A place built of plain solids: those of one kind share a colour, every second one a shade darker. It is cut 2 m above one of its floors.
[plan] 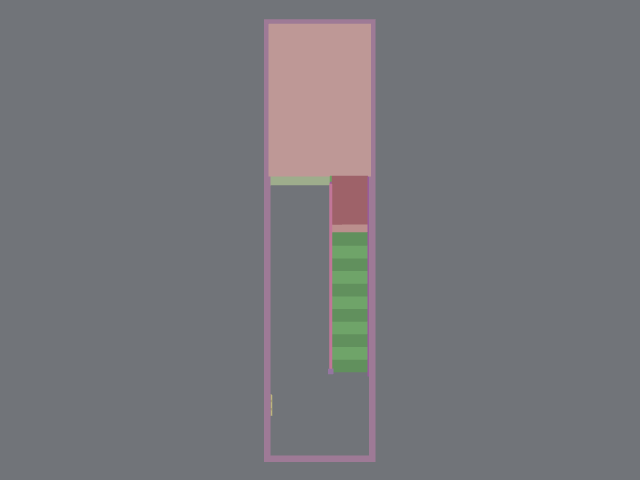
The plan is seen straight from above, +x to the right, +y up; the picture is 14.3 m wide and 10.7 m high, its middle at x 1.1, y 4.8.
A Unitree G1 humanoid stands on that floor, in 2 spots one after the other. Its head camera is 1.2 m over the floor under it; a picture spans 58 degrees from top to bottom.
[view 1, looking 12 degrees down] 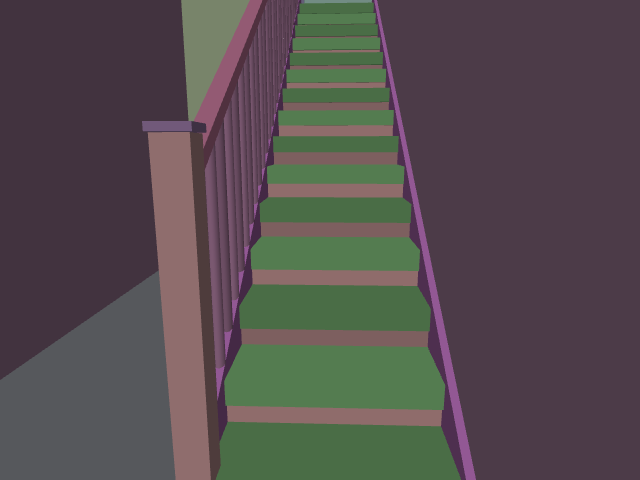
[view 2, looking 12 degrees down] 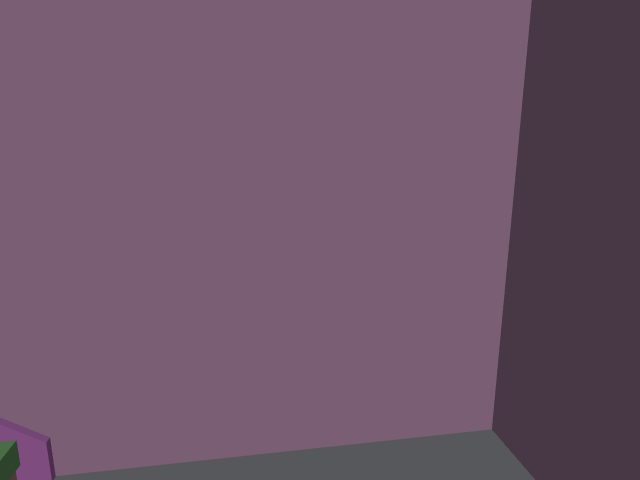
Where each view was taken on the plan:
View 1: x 1.76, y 0.71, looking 92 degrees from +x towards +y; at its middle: tread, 2.26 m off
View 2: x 0.65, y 1.00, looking -9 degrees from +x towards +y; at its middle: wall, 1.59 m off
